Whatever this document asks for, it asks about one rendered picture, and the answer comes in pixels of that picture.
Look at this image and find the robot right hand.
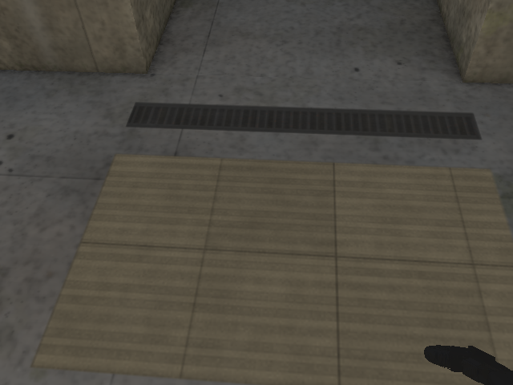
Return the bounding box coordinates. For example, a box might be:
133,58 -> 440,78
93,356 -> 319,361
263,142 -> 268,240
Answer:
424,345 -> 513,385

